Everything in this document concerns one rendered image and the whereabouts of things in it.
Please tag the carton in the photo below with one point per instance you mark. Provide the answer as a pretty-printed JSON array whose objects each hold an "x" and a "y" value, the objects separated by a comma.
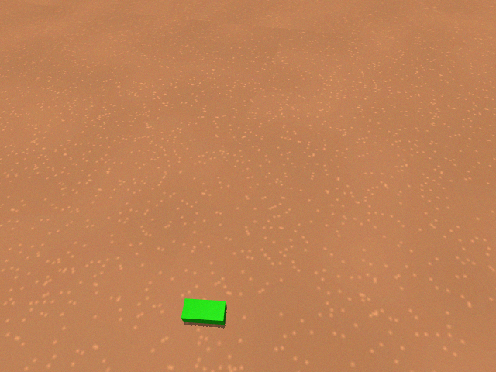
[{"x": 204, "y": 311}]

